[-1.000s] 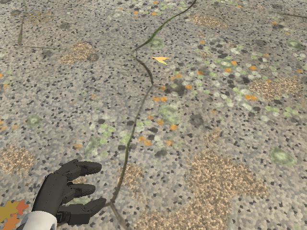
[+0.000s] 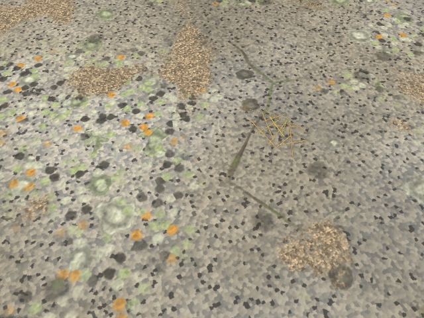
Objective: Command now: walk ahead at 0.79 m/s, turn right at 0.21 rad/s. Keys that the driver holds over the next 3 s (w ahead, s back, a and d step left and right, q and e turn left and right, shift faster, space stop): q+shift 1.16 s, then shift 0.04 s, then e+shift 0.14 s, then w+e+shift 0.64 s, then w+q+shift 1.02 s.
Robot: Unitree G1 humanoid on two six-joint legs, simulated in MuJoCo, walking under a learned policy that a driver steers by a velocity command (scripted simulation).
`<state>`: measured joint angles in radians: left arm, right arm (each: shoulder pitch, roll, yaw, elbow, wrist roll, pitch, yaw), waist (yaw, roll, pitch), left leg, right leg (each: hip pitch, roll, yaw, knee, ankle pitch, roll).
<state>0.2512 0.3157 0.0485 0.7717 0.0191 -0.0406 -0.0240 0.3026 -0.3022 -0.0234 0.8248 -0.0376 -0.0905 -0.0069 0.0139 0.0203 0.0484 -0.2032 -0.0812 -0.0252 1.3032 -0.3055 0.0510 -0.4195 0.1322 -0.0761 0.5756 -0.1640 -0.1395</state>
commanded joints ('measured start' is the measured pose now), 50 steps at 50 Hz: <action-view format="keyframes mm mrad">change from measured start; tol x32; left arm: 1 114 62 20 -1 5 -23 10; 50 -205 114 -4 -187 4 62 76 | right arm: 1 -49 -88 7 -119 1 -23 6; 50 28 -184 -115 -136 4 153 40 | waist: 1 -15 102 -50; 19 -29 92 -422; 50 -71 -132 -46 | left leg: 1 -439 122 -64 82 10 -11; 16 141 13 61 -838 455 139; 18 443 378 -524 -754 1496 399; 21 111 303 -546 -1012 511 361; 43 -75 36 -691 -954 98 36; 46 -380 -200 -221 -427 -322 -89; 50 -346 -47 -111 -76 -75 -96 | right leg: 1 349 -367 528 -299 275 -180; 6 135 -222 84 -362 900 -19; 15 302 -250 -81 156 949 154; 18 -206 26 44 1094 -498 219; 43 210 -40 229 -153 -121 141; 46 387 -529 665 -409 -241 -22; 50 217 -341 272 -314 129 -22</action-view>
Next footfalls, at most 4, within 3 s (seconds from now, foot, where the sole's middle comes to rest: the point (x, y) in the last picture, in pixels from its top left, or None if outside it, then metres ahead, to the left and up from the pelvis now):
0.32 left None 0.46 0.06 -0.75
0.90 right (249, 295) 0.54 -0.08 -0.75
1.38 left None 0.36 0.04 -0.75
1.90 right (199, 214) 0.83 0.08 -0.75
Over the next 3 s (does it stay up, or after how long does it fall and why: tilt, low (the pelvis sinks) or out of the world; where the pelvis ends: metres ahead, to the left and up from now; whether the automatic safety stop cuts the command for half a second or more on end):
stays up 1.51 0.57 0.02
